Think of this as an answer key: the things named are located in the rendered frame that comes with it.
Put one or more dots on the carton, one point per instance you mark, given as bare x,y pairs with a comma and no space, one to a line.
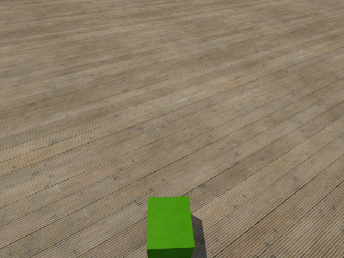
169,228

